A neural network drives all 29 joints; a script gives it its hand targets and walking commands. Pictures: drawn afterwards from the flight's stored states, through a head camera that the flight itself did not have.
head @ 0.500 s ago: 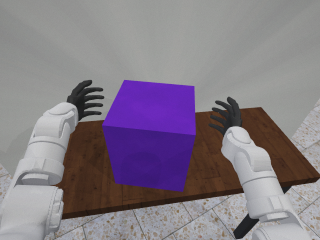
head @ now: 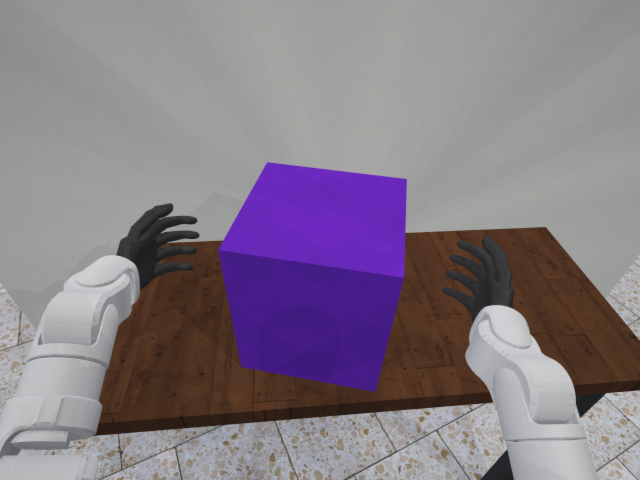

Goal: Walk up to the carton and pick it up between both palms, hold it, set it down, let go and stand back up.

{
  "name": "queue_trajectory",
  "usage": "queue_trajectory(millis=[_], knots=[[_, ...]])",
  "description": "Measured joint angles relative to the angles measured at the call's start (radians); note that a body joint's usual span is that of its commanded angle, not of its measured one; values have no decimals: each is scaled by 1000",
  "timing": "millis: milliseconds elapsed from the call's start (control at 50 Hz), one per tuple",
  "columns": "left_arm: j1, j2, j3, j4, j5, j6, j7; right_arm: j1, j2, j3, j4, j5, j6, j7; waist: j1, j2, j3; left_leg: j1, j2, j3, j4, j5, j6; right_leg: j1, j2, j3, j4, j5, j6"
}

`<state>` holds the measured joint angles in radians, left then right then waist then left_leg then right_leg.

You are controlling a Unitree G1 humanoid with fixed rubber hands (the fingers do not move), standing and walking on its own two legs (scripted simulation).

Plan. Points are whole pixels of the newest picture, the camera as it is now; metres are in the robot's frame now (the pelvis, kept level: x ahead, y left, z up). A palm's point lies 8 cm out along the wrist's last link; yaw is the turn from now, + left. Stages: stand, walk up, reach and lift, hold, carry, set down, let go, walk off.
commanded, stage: set down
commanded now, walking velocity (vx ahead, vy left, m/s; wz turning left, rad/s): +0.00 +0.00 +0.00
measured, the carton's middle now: (321, 276) +0.42 -0.01 +0.05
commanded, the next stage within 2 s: none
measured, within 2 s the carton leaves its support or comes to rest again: neither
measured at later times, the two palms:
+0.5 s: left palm (101, 344) +0.29 +0.25 +0.09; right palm (488, 366) +0.23 -0.17 +0.10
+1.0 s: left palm (94, 435) +0.21 +0.25 +0.04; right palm (495, 432) +0.18 -0.18 +0.06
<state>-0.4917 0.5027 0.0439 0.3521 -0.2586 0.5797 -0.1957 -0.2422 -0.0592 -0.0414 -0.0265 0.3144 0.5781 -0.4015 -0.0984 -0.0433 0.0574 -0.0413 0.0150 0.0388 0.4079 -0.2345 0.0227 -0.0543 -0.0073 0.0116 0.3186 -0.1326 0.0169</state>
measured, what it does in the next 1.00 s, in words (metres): stands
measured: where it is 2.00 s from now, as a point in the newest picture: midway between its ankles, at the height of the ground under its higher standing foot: outside the picture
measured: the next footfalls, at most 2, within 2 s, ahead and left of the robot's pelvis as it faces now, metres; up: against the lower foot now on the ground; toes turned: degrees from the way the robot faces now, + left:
none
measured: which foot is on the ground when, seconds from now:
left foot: down 0.00-1.00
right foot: down 0.00-1.00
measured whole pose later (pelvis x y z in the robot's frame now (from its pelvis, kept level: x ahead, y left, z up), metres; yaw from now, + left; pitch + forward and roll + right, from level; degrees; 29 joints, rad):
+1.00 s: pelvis +0.03 +0.00 +0.00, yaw -1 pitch -7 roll -2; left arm 0.37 0.43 0.06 -0.14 -0.24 0.13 -0.18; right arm 0.62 -0.01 0.09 -0.43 0.14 0.23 -0.30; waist 0.05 0.00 0.12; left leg -0.01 0.04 0.05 0.42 -0.29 0.01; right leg -0.02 0.01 0.03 0.31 -0.17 0.01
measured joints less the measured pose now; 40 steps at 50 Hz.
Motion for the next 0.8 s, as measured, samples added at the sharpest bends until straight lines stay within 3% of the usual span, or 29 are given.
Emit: queue_trajectory(millis=[80, 260, 420, 580, 800], knots=[[43, -2, 34, -120, -5, -5, 17, 40, -3, 15, -113, -9, -29, 6, 26, 9, 21, -22, -4, 17, -23, 13, 1, -37, -4, 17, -3, 8, 11], [298, -34, 101, -384, 21, 36, -15, 279, -11, 80, -276, 9, -50, -17, 68, 0, 23, 20, 13, 11, -31, -15, -11, 28, 12, 11, -58, 5, 9], [476, -49, 97, -547, 20, -16, 5, 453, -17, 69, -396, -17, -85, 16, 94, -26, 55, 26, 17, 12, -14, -27, -12, 46, 16, 12, -68, 9, 7], [542, -55, 84, -578, 0, -99, 19, 559, -6, 75, -443, -59, -106, 53, 108, 6, 42, 7, 5, 29, -14, -18, 4, 12, 5, 29, -50, 11, 1], [774, -93, 29, -536, -4, -287, 12, 804, 20, 99, -477, -142, -249, 75, 119, 71, 32, 47, 6, 37, 8, -51, 11, 45, 7, 37, -18, -23, 3]])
